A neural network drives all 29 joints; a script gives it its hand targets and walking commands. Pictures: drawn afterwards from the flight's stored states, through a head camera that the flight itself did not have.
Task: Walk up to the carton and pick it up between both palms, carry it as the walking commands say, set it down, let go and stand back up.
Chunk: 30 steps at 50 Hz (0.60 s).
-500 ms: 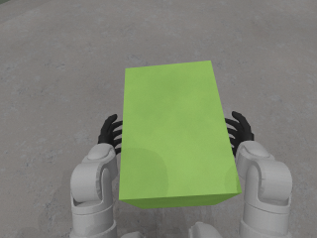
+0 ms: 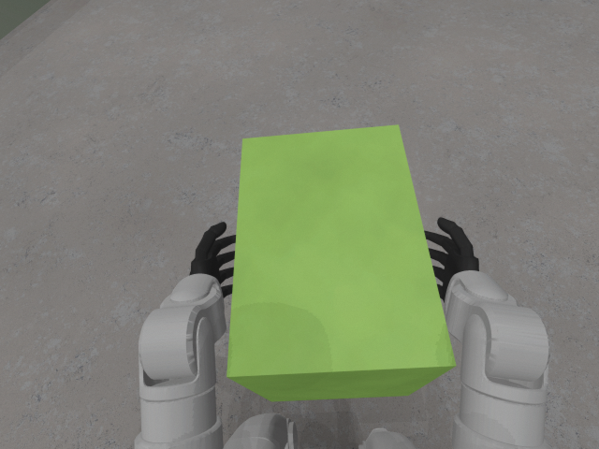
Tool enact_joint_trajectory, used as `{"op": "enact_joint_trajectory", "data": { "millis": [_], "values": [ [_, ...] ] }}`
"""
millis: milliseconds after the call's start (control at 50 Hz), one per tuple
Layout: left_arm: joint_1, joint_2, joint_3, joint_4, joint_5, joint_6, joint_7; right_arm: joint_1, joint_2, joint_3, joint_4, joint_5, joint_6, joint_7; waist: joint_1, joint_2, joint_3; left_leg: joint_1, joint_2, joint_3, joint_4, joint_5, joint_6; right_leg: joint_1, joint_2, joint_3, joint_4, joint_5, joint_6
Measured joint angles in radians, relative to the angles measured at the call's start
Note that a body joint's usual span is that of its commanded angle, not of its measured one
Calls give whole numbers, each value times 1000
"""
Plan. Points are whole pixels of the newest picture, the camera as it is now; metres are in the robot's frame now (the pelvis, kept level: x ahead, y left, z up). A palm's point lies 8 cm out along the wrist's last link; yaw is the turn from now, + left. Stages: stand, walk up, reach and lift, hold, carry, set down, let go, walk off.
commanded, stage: carry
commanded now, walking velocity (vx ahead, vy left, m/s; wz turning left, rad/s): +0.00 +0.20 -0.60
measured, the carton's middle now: (329, 274) +0.33 +0.00 +0.00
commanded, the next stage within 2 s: none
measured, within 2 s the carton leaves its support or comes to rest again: neither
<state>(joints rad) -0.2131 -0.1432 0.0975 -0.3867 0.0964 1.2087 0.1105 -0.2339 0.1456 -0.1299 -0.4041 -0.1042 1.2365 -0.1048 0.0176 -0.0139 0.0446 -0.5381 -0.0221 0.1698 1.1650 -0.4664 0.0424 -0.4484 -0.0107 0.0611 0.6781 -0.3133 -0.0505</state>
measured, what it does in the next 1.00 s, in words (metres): steps to the left, turning right: left foot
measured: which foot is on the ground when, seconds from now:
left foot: up 0.00-0.34, down 0.36-1.00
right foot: down 0.00-0.38, up 0.40-1.00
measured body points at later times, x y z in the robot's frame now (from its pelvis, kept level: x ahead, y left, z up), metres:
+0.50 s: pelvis -0.02 +0.10 +0.00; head +0.01 +0.12 +0.45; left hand +0.29 +0.21 +0.07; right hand +0.25 -0.09 +0.10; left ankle +0.02 +0.15 -0.73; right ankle -0.06 -0.07 -0.66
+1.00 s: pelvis -0.07 +0.10 +0.00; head -0.07 +0.13 +0.44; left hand +0.25 +0.17 +0.08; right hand +0.17 -0.11 +0.09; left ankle +0.02 +0.15 -0.73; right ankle -0.10 -0.03 -0.69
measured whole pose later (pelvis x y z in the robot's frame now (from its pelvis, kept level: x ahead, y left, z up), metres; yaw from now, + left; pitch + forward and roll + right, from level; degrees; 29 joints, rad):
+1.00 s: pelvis -0.07 +0.10 +0.00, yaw -16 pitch +1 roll -1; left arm -0.22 -0.14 0.11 -0.32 0.12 1.26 0.12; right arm -0.22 0.14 -0.13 -0.29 -0.11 1.23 -0.09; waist 0.01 -0.04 -0.06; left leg -0.40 0.08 0.25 0.62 -0.24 0.10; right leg -0.44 -0.02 -0.02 0.90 -0.45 0.04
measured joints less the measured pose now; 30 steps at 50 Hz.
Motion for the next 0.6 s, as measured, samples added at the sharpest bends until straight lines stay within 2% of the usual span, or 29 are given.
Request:
{"op": "enact_joint_trajectory", "data": {
  "millis": [120,240,340,380,420,460,520,600],
  "values": [
    [-4,0,4,-4,2,-16,-11,-14,3,0,-16,0,0,-9,0,1,-1,-1,5,-44,-117,-1,-19,0,1,56,-19,27,14],
    [-4,0,8,-9,5,-15,-15,-23,5,0,-16,0,5,-13,0,1,-2,14,-19,-44,-297,7,-22,-5,1,93,-24,47,45],
    [-4,0,8,-9,6,-1,-16,-21,5,0,-16,0,16,-13,-1,1,-26,125,-26,-46,-534,78,-22,-18,12,122,-24,55,87],
    [-6,0,8,-4,6,1,-16,-19,5,0,-14,-1,17,-14,-4,-5,-37,148,-23,-39,-603,214,-13,-25,15,126,-13,23,93],
    [-6,0,14,8,12,11,-16,-20,5,1,12,-1,17,-13,-4,-6,-43,150,-15,-31,-588,224,24,-51,15,99,115,-109,93],
    [-6,0,18,17,15,27,-14,-19,5,2,33,-1,20,-12,-5,-6,-62,150,5,-25,-585,205,46,-86,15,60,270,-146,93],
    [-6,0,18,15,14,32,-11,-19,5,2,36,-1,20,-10,-4,-7,-77,149,46,-15,-587,199,51,-96,15,20,398,-147,93],
    [-6,0,18,10,14,30,-7,-22,6,2,38,-1,14,-8,-4,-8,-77,149,93,9,-593,204,51,-96,14,-2,444,-148,93]
  ]
}}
